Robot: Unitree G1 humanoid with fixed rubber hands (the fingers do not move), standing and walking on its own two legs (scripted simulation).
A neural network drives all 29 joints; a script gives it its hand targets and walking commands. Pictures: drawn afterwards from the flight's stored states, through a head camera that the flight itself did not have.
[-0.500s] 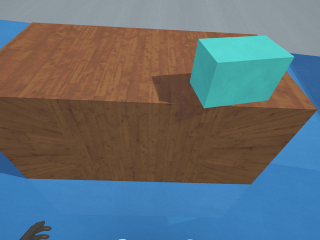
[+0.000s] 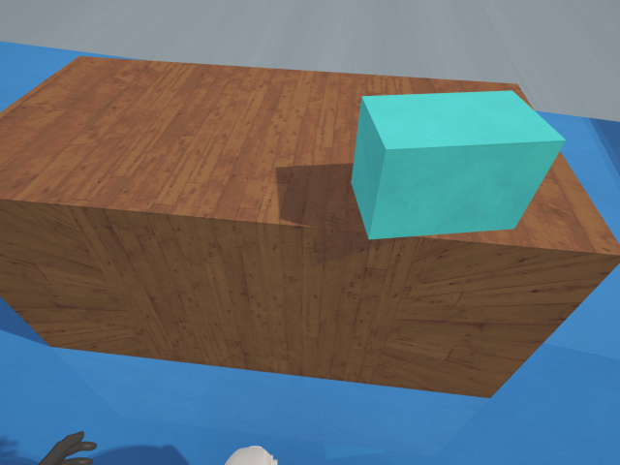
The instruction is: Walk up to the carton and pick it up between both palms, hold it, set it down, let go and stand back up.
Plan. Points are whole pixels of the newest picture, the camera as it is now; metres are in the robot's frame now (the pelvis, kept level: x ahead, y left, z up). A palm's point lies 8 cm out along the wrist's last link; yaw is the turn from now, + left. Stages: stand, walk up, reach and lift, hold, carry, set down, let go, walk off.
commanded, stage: walk up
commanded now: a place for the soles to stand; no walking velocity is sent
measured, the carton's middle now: (440, 164) +0.65 -0.14 +0.06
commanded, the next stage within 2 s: none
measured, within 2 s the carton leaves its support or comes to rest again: neither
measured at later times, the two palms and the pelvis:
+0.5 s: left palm (159, 455) +0.15 +0.23 -0.09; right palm out of the picture +0.16 -0.46 -0.06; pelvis +0.06 -0.11 -0.01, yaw +0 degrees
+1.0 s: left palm (243, 399) +0.24 +0.15 -0.11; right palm out of the picture +0.18 -0.55 -0.06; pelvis +0.12 -0.18 -0.02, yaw +0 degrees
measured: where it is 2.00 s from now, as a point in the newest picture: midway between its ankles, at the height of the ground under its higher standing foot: outside the picture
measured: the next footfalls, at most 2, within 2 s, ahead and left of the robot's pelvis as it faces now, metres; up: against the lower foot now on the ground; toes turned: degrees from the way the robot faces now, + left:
left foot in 0.06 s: +0.12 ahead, +0.15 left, +0.00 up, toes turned +7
right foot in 0.36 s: +0.15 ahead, -0.20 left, +0.00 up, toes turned -4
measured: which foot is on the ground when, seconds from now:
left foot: up 0.00-0.04, down 0.06-0.36, up 0.38-0.68, down 0.70-1.00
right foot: down 0.00-0.08, up 0.10-0.34, down 0.36-0.72, up 0.74-0.98, down 1.00-1.00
